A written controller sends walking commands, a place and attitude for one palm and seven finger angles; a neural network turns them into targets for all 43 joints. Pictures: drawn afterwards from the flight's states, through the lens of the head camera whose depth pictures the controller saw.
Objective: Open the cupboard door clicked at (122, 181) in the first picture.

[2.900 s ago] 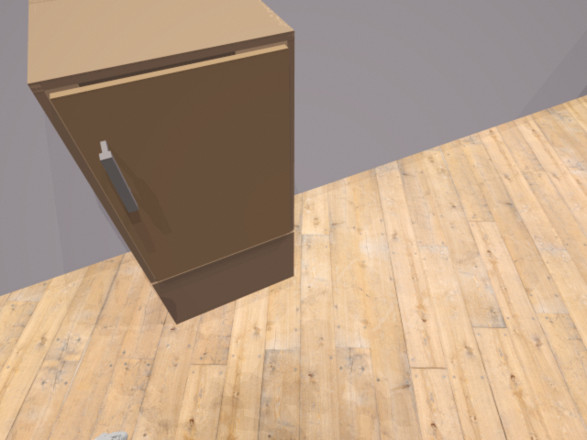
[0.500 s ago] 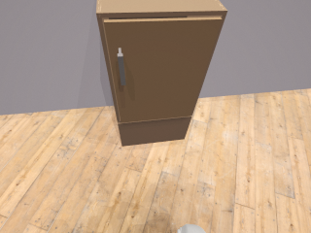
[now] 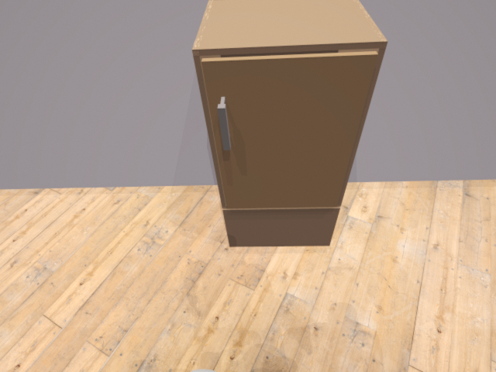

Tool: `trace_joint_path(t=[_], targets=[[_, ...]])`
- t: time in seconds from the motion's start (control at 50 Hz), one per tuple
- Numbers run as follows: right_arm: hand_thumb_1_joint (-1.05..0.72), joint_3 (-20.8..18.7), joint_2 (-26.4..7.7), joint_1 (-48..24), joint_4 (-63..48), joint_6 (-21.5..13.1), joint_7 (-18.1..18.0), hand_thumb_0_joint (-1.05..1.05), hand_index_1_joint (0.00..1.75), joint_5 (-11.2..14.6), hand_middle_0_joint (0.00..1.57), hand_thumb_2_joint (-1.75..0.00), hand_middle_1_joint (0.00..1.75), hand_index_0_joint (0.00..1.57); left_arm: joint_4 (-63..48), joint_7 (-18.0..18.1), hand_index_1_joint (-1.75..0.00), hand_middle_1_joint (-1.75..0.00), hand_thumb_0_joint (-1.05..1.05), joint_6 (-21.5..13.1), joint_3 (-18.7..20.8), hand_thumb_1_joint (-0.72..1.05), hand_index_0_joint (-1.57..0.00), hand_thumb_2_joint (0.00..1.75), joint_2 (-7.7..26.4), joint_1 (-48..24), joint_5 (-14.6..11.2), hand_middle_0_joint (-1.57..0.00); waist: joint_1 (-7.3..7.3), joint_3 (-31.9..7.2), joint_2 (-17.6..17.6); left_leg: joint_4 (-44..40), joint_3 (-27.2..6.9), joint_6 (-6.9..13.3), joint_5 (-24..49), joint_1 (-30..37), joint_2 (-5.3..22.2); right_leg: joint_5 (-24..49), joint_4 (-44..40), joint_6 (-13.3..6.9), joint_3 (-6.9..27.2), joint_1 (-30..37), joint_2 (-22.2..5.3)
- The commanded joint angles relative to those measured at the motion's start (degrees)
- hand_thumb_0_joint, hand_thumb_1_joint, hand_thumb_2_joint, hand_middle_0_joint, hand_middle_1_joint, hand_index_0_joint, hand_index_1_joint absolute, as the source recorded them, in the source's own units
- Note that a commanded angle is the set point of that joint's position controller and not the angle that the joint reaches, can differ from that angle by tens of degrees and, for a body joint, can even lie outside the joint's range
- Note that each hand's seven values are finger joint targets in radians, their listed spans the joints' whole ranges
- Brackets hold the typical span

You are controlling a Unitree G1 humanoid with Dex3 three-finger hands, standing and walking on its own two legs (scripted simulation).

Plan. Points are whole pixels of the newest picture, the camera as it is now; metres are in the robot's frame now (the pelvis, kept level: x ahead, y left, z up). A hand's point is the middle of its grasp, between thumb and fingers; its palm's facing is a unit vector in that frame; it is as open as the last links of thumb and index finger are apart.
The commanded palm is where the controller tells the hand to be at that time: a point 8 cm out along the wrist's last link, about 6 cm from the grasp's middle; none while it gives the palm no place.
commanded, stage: take the last steps up to it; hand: left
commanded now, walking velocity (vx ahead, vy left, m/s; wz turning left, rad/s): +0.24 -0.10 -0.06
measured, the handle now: (225, 124) +0.74 +0.11 -0.03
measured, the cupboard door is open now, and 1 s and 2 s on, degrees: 0 0 0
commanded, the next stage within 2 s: come to a stop and stand still in 0.52 s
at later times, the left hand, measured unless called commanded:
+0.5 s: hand out of the picture +0.11 +0.18 -0.18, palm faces -0.02 -0.99 -0.15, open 7.4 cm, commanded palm none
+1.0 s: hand (197, 318) +0.26 +0.14 -0.17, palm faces -0.01 -0.97 -0.25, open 7.3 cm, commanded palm none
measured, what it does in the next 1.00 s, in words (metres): walks ahead: left foot, then right foot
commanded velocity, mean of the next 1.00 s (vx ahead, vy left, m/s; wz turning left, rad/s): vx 0.03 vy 0.00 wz -0.04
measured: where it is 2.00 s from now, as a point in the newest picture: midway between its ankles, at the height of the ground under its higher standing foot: outside the picture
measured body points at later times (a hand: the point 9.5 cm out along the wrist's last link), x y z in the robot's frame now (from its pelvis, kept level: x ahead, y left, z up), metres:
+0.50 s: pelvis +0.09 +0.00 +0.00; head +0.12 +0.02 +0.44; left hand +0.11 +0.24 -0.17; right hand +0.01 -0.21 -0.15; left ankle -0.01 +0.13 -0.74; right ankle +0.16 -0.15 -0.69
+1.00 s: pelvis +0.17 -0.05 -0.01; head +0.21 -0.06 +0.44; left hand +0.26 +0.19 -0.15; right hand +0.25 -0.30 -0.16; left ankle +0.18 +0.08 -0.68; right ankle +0.23 -0.17 -0.74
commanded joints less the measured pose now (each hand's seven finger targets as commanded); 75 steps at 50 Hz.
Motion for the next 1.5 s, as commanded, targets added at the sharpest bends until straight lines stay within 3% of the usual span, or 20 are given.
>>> trace_joint_path(t=[0.0,0.08,0.14,0.16,0.18,0.22,0.34,0.54,0.58,0.6,0.62,0.7,0.9,1.06,1.08,1.1,1.12,1.22,1.38,1.48], targets=[[-0.9,0.4,-1.4,-3.0,-3.3,-1.9,0.2,0.0,0.3,-0.3,0.2,-0.9,0.3,0.2,0.1,0.2,-0.3,-0.3,0.0,-1.8,2.0,0.9,-0.2,0.9,9.7,5.6,0.3,-0.2,2.44,3.4,-12.3,-11.1,3.4,0.2,-3.2,-4.0,2.0,-12.9,-16.6,-5.6,16.1,2.4,-13.0],[-0.9,1.1,-0.2,-2.9,-2.4,-3.5,-0.2,0.0,0.3,0.1,0.2,-0.9,0.3,0.2,3.0,-0.2,-0.3,-0.3,0.0,-1.7,2.3,0.9,-0.2,0.9,10.3,7.9,0.4,-0.2,3.04,2.2,-11.1,-22.7,6.1,1.3,-7.3,2.9,1.5,-9.4,-14.9,-7.7,17.1,2.0,-13.2],[-0.9,1.8,0.7,5.6,1.6,-4.9,-1.2,0.0,0.3,0.3,0.2,-0.9,0.3,0.2,4.3,-0.6,-0.3,-0.3,0.0,-1.1,2.2,0.9,-0.2,0.9,9.4,5.2,-0.7,-0.2,-1.0,-0.2,-7.3,-37.4,8.3,1.7,2.6,18.6,0.5,-10.4,-8.4,-4.1,11.5,-5.2,-8.3],[-0.9,1.5,-1.5,8.8,3.2,-5.5,-1.8,0.0,0.3,0.4,0.2,-0.9,0.3,0.2,4.4,-0.9,-0.3,-0.3,0.0,-1.0,1.6,0.9,-0.2,0.9,6.9,5.0,-1.1,-0.2,-2.29,-0.6,-1.1,-41.7,3.3,2.6,1.4,26.2,4.5,-10.4,-2.2,-1.9,9.0,-11.9,-5.6],[-0.9,0.1,-6.4,13.0,4.0,-5.7,-2.2,0.0,0.3,0.1,0.2,-0.9,0.3,0.2,3.7,-1.4,-0.3,-0.3,0.0,-1.1,1.2,0.9,-0.2,0.9,3.9,5.2,-1.1,-0.2,-3.84,-1.2,12.1,-46.8,-13.4,6.4,-5.7,31.0,16.3,-11.0,11.1,0.7,3.4,-21.1,-0.7],[-0.9,-0.5,-9.6,14.3,3.8,-5.0,-2.9,0.0,0.3,-0.3,0.2,-0.9,0.3,0.2,1.2,-1.9,-0.3,-0.3,0.0,-0.5,1.7,0.9,-0.2,0.9,5.5,-0.2,0.6,-0.2,-5.08,5.5,7.7,-52.1,-19.8,12.4,-9.3,24.7,25.1,-15.9,27.3,1.5,4.4,-28.8,-1.4],[-0.9,1.7,-2.6,11.5,4.2,-7.2,-3.7,0.0,0.3,0.2,0.2,-0.9,0.3,0.2,4.5,-3.2,-0.3,-0.3,0.0,0.5,2.1,0.9,-0.2,0.9,3.4,2.0,0.3,-0.2,-0.54,7.5,4.5,-48.5,-0.2,9.2,24.0,21.3,16.0,-1.1,37.2,4.0,4.8,-28.4,-3.7],[-0.9,-0.1,-5.1,11.3,5.7,-6.4,-3.2,0.0,0.3,-0.3,0.2,-0.9,0.3,0.2,2.1,-3.4,-0.3,-0.3,0.0,-0.1,2.6,0.9,-0.2,0.9,4.2,-3.3,-0.4,-0.2,0.41,5.9,7.0,-40.0,5.8,7.4,29.4,16.3,15.8,1.6,12.3,1.5,-0.9,-10.3,-1.3],[-0.9,-0.1,-4.4,11.0,5.8,-6.3,-2.5,0.0,0.3,0.3,0.2,-0.9,0.3,0.2,5.9,-2.8,-0.3,-0.3,0.0,-1.4,3.6,0.9,-0.2,0.9,8.2,8.7,-0.1,-0.2,5.88,-2.1,-0.4,-23.1,8.6,4.3,27.8,11.8,11.1,7.1,4.9,0.7,-1.0,7.6,0.1],[-0.9,0.6,-0.8,14.2,5.5,-6.4,-1.9,0.0,0.3,0.9,0.2,-0.9,0.3,0.2,7.7,-1.9,-0.3,-0.3,0.0,-2.4,5.1,0.9,-0.2,0.9,13.9,14.8,0.3,-0.2,7.82,-10.3,-13.7,-5.9,11.5,2.2,7.6,2.0,5.5,12.7,1.7,-2.7,13.9,20.1,-12.8],[-0.9,1.5,1.8,15.4,3.9,-6.2,-2.2,0.0,0.3,1.6,0.2,-0.9,0.3,0.2,7.9,-1.3,-0.3,-0.3,0.0,-2.8,5.3,0.9,-0.2,0.9,17.6,16.4,-0.7,-0.2,6.03,-15.9,-20.6,8.3,6.5,1.6,-16.9,-1.7,-0.3,30.7,-3.5,-6.8,29.0,21.7,-23.3],[-0.9,1.4,2.1,10.3,4.6,-4.1,-2.7,0.0,0.3,1.8,0.2,-0.9,0.3,0.2,2.9,0.9,-0.3,-0.3,0.0,-1.9,2.7,0.9,-0.2,0.9,11.8,-1.5,-0.5,-0.2,1.01,-4.6,-7.2,8.4,-0.2,1.3,-9.8,2.0,4.1,49.3,-1.6,-7.5,15.5,1.0,-19.6],[-0.9,-0.3,-0.6,2.4,-1.4,1.0,-1.1,0.0,0.3,0.2,0.2,-0.9,0.3,0.2,-1.3,2.2,-0.3,-0.3,0.0,0.4,3.7,0.9,-0.2,0.9,12.4,-6.2,0.1,-0.2,0.0,-2.9,-10.1,5.5,-0.8,-1.6,-4.5,-2.3,0.4,31.1,-5.1,-8.3,11.5,-5.4,-19.3],[-0.9,0.5,-0.3,3.9,-3.0,-2.1,-0.9,0.0,0.3,0.9,0.2,-0.9,0.3,0.2,-3.2,1.1,-0.3,-0.3,0.0,1.6,4.1,0.9,-0.2,0.9,13.5,-6.5,0.2,-0.2,-1.15,-6.2,-12.1,-30.2,4.7,-0.1,4.1,15.3,-1.3,12.6,-0.1,-3.8,11.1,-7.4,-14.0],[-0.9,0.4,-2.0,4.9,-2.7,-2.6,-0.9,0.0,0.3,0.9,0.2,-0.9,0.3,0.2,-3.3,0.9,-0.3,-0.3,0.0,1.9,3.6,0.9,-0.2,0.9,11.7,-5.8,-0.1,-0.2,-1.52,-6.2,-6.0,-36.7,2.4,0.1,7.5,19.5,0.9,6.7,5.2,-1.1,8.5,-10.1,-10.9],[-0.9,-0.4,-6.8,4.4,-3.7,-3.2,-1.1,0.0,0.3,0.4,0.2,-0.9,0.3,0.2,-4.0,0.7,-0.3,-0.3,0.0,2.3,2.9,0.9,-0.2,0.9,7.8,-4.0,-0.6,-0.2,-1.06,-4.6,10.6,-43.4,-11.5,3.4,15.6,18.7,12.6,-8.4,13.8,2.7,3.1,-16.9,-3.7],[-0.9,-0.6,-9.1,0.7,-5.5,-2.7,-1.4,0.0,0.3,0.1,0.2,-0.9,0.3,0.2,-4.3,0.9,-0.3,-0.3,0.0,2.7,2.5,0.9,-0.2,0.9,6.8,-4.8,-0.5,-0.2,-0.58,-1.1,15.8,-45.5,-16.8,8.1,25.1,10.6,18.8,-19.1,22.6,4.2,4.6,-17.2,0.1],[-0.9,1.6,-4.0,-4.9,-5.7,-3.5,-3.0,0.0,0.3,0.3,0.2,-0.9,0.3,0.2,0.7,0.6,-0.3,-0.3,0.0,3.1,2.8,0.9,-0.2,0.9,8.0,-0.8,-0.2,-0.2,2.41,-0.9,6.1,-44.5,-6.0,8.8,22.5,10.3,10.9,-9.2,34.7,4.3,10.2,-14.8,0.2],[-0.9,1.2,-3.4,2.8,-0.3,-3.9,-3.1,0.0,0.3,0.7,0.2,-0.9,0.3,0.2,2.8,0.5,-0.3,-0.3,0.0,2.2,0.6,0.9,-0.2,0.9,5.6,-2.0,-0.5,-0.2,-0.94,-3.5,4.5,-45.1,-9.2,11.3,22.8,22.6,12.0,-12.3,10.6,4.6,7.1,-9.2,-1.3],[-0.9,1.9,-0.5,3.3,2.3,-4.2,-2.4,0.0,0.3,1.8,0.2,-0.9,0.3,0.2,7.4,1.3,-0.3,-0.3,0.0,0.8,0.0,0.9,-0.2,0.9,6.6,3.7,-0.6,-0.2,0.2,-2.7,-2.4,-42.2,-4.4,4.4,13.4,13.1,6.0,5.3,-7.9,2.0,10.6,5.1,-4.7]])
